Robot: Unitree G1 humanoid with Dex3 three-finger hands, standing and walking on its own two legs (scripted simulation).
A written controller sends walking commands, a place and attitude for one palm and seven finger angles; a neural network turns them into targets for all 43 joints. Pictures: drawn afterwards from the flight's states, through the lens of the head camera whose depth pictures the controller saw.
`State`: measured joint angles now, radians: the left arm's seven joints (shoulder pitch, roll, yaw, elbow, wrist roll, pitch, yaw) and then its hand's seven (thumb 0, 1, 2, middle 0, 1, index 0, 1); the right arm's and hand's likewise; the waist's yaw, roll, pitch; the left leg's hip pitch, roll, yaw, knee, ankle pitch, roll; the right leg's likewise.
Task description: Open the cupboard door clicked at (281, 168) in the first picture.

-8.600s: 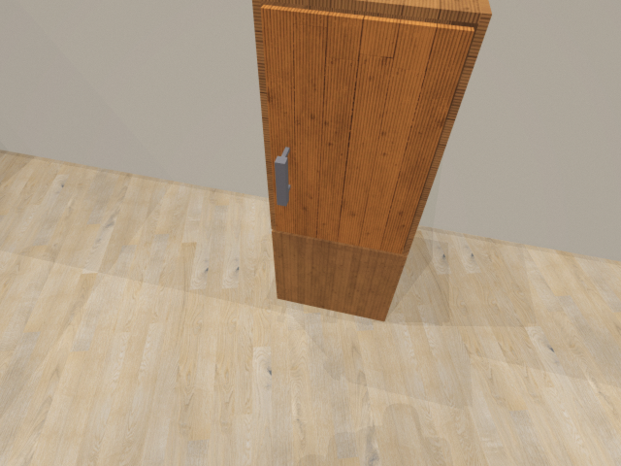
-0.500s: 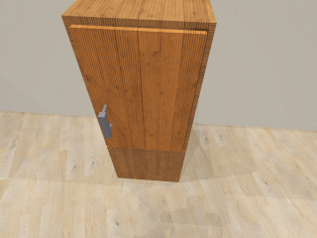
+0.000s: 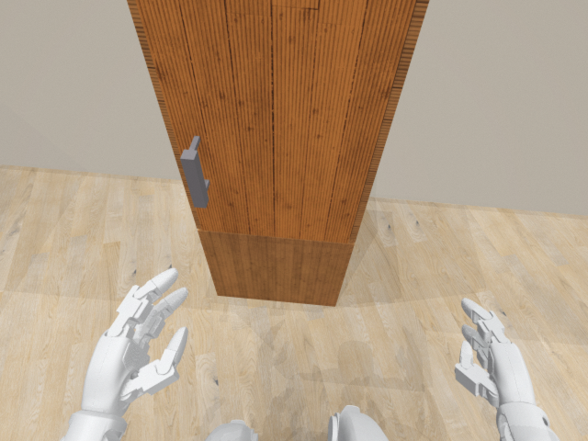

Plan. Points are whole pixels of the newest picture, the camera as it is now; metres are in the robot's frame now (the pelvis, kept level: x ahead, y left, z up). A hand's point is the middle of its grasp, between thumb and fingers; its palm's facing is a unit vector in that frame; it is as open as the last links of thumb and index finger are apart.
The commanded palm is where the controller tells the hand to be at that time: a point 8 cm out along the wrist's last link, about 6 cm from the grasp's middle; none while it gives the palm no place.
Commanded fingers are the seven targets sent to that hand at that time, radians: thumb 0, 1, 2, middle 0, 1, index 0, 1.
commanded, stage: raise the hand with hooked fingers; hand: left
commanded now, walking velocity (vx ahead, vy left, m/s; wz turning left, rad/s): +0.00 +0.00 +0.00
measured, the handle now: (198, 172) +0.58 +0.22 -0.02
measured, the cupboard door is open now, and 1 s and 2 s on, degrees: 0 0 0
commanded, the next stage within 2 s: move the hooked fingers beside the handle in 1.74 s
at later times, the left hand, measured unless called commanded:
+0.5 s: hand (123, 353) +0.22 +0.23 +0.01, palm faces -0.02 -1.00 -0.05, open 11.2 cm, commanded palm +0.19 +0.29 +0.01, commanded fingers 0.00 -0.13 0.46 -0.27 -0.96 -0.27 -0.96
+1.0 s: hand (94, 329) +0.25 +0.28 +0.00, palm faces -0.01 -1.00 -0.07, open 13.8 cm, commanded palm +0.23 +0.33 +0.01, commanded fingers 0.00 -0.50 0.30 -0.30 -1.20 -0.30 -1.20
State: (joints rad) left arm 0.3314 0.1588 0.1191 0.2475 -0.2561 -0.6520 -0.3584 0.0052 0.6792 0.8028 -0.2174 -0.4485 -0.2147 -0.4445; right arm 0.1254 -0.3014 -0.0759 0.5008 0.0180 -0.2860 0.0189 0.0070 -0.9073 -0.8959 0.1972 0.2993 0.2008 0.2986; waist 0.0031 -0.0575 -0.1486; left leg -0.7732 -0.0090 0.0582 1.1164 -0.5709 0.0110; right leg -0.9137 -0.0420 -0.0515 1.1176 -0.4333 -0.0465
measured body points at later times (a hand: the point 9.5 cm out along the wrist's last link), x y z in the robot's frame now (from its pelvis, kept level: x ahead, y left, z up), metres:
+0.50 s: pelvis -0.01 +0.02 -0.03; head +0.08 +0.04 +0.41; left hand +0.22 +0.29 +0.01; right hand +0.15 -0.20 -0.12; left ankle -0.01 +0.11 -0.65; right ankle +0.06 -0.09 -0.65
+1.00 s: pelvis -0.01 +0.03 -0.03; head +0.09 +0.06 +0.41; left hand +0.24 +0.33 +0.01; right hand +0.19 -0.21 -0.09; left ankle -0.01 +0.11 -0.65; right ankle +0.06 -0.09 -0.65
